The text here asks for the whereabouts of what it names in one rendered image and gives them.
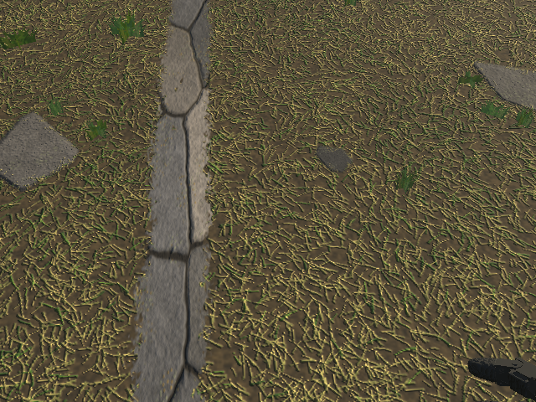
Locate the robot right hand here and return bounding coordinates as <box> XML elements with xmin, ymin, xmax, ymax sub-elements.
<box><xmin>468</xmin><ymin>357</ymin><xmax>536</xmax><ymax>402</ymax></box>

